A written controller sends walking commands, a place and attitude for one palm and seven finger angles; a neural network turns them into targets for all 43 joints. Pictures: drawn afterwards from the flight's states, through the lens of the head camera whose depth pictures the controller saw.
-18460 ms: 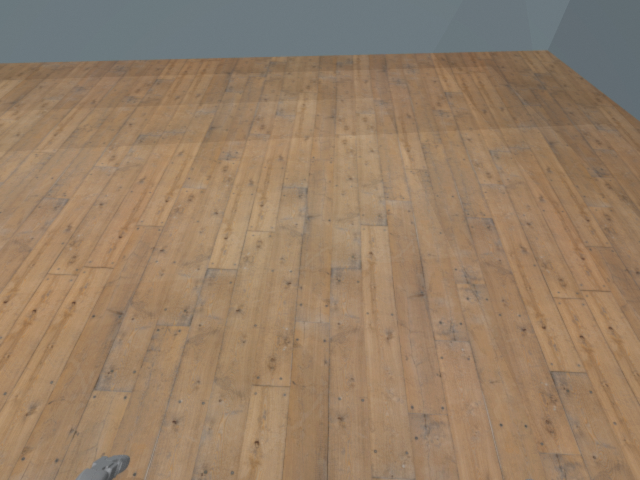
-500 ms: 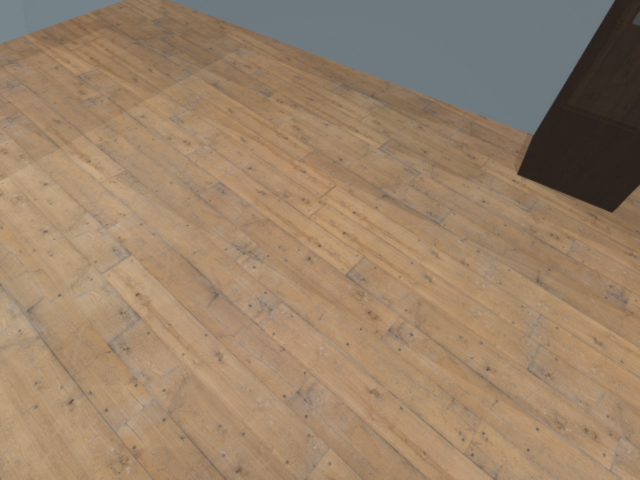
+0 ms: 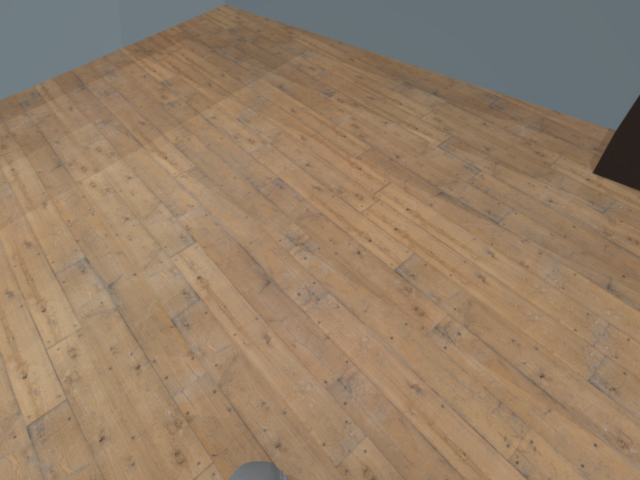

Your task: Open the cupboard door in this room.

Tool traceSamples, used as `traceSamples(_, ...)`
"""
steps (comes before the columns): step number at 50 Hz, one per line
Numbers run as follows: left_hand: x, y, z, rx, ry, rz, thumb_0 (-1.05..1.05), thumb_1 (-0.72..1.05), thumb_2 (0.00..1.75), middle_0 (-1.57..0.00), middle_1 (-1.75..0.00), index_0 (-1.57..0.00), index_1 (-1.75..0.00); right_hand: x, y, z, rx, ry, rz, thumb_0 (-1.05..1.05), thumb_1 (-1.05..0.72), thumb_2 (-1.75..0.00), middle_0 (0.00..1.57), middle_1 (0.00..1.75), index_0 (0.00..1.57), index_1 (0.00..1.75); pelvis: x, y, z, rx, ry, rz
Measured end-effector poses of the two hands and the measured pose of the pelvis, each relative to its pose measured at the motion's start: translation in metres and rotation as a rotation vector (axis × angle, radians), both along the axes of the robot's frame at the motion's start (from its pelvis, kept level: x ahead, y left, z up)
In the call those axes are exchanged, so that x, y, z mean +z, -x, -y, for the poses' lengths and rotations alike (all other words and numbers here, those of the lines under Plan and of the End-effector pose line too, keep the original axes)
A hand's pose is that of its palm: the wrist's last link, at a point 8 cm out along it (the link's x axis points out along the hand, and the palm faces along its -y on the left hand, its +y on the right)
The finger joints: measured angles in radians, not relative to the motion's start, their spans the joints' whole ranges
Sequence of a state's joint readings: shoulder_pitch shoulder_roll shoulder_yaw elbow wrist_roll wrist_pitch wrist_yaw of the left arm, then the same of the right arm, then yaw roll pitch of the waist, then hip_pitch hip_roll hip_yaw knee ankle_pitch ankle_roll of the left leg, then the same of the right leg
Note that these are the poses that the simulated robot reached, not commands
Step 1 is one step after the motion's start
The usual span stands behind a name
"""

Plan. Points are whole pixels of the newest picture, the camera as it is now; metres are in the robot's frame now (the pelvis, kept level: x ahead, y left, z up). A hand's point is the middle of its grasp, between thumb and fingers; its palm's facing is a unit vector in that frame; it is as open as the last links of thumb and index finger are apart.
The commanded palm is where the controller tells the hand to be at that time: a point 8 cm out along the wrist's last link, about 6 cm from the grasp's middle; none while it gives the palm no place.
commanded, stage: turn or walk to find it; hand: left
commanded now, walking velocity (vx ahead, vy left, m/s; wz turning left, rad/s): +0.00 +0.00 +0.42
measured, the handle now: out of the picture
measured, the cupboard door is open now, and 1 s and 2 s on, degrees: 0 0 0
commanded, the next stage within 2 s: none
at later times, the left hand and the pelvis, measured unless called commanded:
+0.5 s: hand out of the picture +0.00 +0.28 -0.17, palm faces +0.23 -0.94 -0.25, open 7.3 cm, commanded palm none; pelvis -0.03 +0.06 +0.00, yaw +11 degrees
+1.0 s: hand out of the picture -0.06 +0.18 -0.14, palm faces +0.44 -0.85 -0.29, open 7.3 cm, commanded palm none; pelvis -0.04 -0.02 +0.00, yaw +25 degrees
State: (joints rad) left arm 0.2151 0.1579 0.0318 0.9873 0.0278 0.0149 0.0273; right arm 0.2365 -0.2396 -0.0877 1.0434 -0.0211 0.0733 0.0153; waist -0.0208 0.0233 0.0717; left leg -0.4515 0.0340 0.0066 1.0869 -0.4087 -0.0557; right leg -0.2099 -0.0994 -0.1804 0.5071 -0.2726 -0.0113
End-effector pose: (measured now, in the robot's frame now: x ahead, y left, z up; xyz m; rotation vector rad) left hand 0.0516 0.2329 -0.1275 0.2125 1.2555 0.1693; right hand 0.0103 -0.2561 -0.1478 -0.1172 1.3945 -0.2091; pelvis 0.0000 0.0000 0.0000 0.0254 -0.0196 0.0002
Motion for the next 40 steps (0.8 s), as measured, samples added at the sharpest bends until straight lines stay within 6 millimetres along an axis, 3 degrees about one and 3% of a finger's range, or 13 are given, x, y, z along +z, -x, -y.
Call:
traceSamples(5, -0.012, 0.031, -0.019, 0.066, 0.022, -0.026, 0.00, 0.91, 0.90, -0.21, -0.30, -0.21, -0.30, 0.006, -0.023, -0.013, 0.085, 0.030, 0.019, 0.01, -0.91, -0.90, 0.20, 0.30, 0.20, 0.30, -0.004, 0.008, -0.014, 0.048, 0.010, -0.006)
traceSamples(10, -0.037, 0.065, -0.054, 0.146, 0.046, -0.067, 0.00, 0.90, 0.90, -0.21, -0.30, -0.21, -0.30, 0.010, -0.058, -0.043, 0.179, 0.073, 0.114, 0.01, -0.91, -0.90, 0.20, 0.30, 0.20, 0.30, -0.017, 0.016, -0.040, 0.103, 0.036, -0.014)
traceSamples(13, -0.038, 0.078, -0.072, 0.178, 0.039, -0.102, 0.00, 0.91, 0.90, -0.21, -0.30, -0.21, -0.30, 0.020, -0.070, -0.062, 0.217, 0.076, 0.158, 0.01, -0.91, -0.90, 0.20, 0.30, 0.20, 0.30, -0.013, 0.020, -0.048, 0.110, 0.040, -0.010)
traceSamples(22, -0.012, 0.075, -0.094, 0.224, 0.014, -0.033, 0.00, 0.91, 0.90, -0.20, -0.30, -0.20, -0.30, 0.030, -0.074, -0.092, 0.273, 0.040, 0.175, 0.00, -0.90, -0.90, 0.20, 0.30, 0.20, 0.30, 0.004, 0.024, -0.060, 0.169, 0.050, -0.018)
traceSamples(28, -0.003, 0.060, -0.087, 0.233, -0.011, 0.030, 0.00, 0.91, 0.90, -0.20, -0.30, -0.20, -0.30, 0.019, -0.059, -0.086, 0.278, 0.007, 0.142, 0.00, -0.90, -0.90, 0.20, 0.30, 0.20, 0.30, 0.003, 0.028, -0.049, 0.215, 0.033, -0.017)
traceSamples(34, 0.006, 0.044, -0.058, 0.233, -0.033, 0.102, 0.00, 0.91, 0.90, -0.20, -0.30, -0.20, -0.30, 0.000, -0.042, -0.056, 0.283, -0.021, 0.073, 0.01, -0.90, -0.90, 0.20, 0.30, 0.20, 0.30, -0.003, 0.032, -0.024, 0.265, 0.015, -0.021)
traceSamples(37, 0.009, 0.047, -0.038, 0.247, -0.054, 0.130, 0.00, 0.91, 0.90, -0.20, -0.30, -0.20, -0.30, -0.014, -0.040, -0.036, 0.292, -0.037, 0.047, 0.01, -0.90, -0.90, 0.20, 0.30, 0.20, 0.30, -0.009, 0.034, -0.007, 0.295, 0.011, -0.018)
traceSamples(40, 0.016, 0.063, -0.019, 0.284, -0.059, 0.131, 0.00, 0.91, 0.90, -0.20, -0.30, -0.20, -0.30, -0.014, -0.045, -0.021, 0.321, -0.038, 0.025, 0.01, -0.90, -0.90, 0.20, 0.30, 0.20, 0.30, -0.005, 0.035, 0.005, 0.338, -0.005, -0.009)
